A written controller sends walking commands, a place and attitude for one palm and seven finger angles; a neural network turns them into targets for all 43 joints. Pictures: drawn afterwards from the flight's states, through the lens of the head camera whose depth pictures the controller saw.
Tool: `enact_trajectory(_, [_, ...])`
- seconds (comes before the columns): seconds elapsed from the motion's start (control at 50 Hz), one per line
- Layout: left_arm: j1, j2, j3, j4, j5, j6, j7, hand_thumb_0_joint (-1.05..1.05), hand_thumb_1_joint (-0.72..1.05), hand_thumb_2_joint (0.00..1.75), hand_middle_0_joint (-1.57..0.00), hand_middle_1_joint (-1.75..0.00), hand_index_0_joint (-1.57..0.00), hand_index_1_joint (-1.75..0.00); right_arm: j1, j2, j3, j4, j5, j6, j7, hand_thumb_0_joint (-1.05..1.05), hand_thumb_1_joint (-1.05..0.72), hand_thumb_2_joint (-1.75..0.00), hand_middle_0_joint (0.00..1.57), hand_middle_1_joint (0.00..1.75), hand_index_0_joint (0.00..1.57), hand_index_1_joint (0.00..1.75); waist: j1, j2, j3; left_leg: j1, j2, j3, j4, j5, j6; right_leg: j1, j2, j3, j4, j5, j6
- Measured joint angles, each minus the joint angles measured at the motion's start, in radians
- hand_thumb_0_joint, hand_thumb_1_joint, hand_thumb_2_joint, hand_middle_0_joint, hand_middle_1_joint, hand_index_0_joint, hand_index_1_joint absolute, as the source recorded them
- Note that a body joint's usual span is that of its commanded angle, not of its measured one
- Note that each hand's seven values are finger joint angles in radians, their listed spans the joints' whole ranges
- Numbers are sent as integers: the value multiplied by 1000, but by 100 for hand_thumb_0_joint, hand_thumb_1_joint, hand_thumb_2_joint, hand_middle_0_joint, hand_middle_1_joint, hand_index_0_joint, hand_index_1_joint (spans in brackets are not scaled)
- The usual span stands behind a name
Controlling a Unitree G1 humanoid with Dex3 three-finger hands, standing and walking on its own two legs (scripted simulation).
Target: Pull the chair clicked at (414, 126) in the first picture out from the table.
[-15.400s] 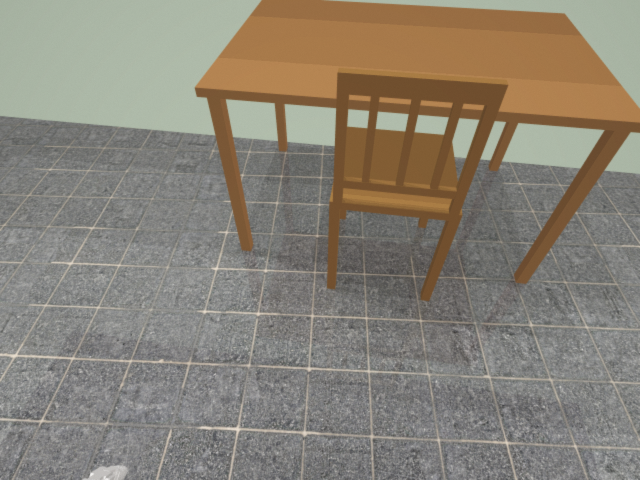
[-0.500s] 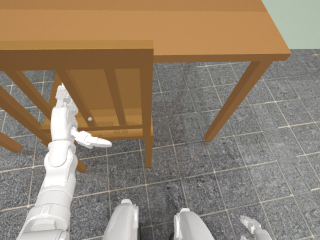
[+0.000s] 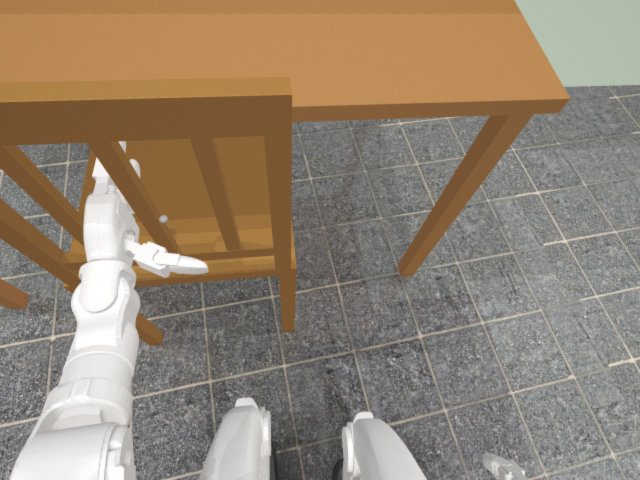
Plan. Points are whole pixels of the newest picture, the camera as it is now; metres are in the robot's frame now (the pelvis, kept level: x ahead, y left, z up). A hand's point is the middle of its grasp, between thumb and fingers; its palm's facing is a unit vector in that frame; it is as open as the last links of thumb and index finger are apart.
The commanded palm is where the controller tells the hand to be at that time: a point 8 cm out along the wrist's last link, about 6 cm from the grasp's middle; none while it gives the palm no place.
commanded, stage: push the fingers through the gap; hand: left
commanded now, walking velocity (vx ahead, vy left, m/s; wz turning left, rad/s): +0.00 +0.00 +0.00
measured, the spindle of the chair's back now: (142, 205) +0.45 +0.22 +0.02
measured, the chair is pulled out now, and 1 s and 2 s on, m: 0.00 0.00 0.04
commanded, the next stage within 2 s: hook a spindle and tug to test in 0.20 s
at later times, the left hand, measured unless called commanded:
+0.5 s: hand (163, 220) +0.42 +0.19 +0.02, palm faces +0.11 -0.99 -0.02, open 16.6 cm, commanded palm +0.40 +0.23 +0.02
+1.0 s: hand (162, 217) +0.43 +0.19 +0.02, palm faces +0.11 -0.99 -0.01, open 8.9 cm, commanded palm +0.39 +0.23 +0.02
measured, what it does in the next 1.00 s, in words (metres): stands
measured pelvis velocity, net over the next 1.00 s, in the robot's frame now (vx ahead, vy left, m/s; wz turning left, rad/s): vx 0.00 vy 0.01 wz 0.00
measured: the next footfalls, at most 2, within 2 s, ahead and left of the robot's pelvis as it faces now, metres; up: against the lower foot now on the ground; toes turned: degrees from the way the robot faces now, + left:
none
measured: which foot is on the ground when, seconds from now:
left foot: down 0.00-1.00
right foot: down 0.00-1.00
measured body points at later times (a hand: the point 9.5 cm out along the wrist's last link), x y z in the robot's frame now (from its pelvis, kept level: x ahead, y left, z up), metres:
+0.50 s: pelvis +0.00 +0.01 +0.00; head +0.12 +0.03 +0.43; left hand +0.41 +0.24 +0.03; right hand +0.09 -0.25 -0.12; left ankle +0.05 +0.10 -0.62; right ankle -0.01 -0.11 -0.62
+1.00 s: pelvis +0.00 +0.01 +0.00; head +0.13 +0.03 +0.43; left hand +0.42 +0.24 +0.03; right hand +0.09 -0.25 -0.12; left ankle +0.05 +0.10 -0.62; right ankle -0.01 -0.11 -0.62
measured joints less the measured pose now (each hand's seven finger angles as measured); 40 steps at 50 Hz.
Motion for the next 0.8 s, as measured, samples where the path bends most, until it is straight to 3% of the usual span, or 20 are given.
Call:
enact_trajectory(0.42, [-11,-14,-13,11,13,-12,24,-1,-50,30,-8,-13,-7,-13,-15,6,4,-11,-4,11,5,1,-91,-90,20,30,21,30,2,-1,-2,-2,-4,1,1,2,7,1,-4,1,-3,4,7])
enact_trajectory(0.66, [-15,-15,-18,15,17,-12,28,-1,-50,30,-23,-61,-23,-61,-15,5,3,-11,-6,15,6,1,-91,-90,20,30,21,30,0,-1,-3,-4,-5,-2,3,2,9,1,-4,-1,-5,4,9])
enact_trajectory(0.8, [-14,-20,-19,12,12,-9,34,-1,-33,38,-35,-98,-34,-98,-12,6,3,-8,-5,17,7,1,-91,-90,20,30,20,30,0,-1,-4,-2,-5,1,0,1,10,3,-4,2,-7,5,10])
